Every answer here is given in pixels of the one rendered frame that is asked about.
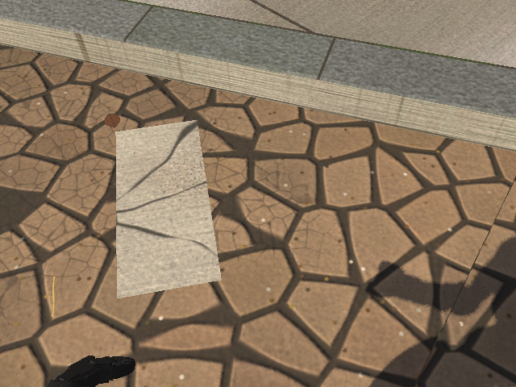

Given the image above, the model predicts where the robot left hand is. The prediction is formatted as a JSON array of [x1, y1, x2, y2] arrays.
[[44, 356, 135, 387]]

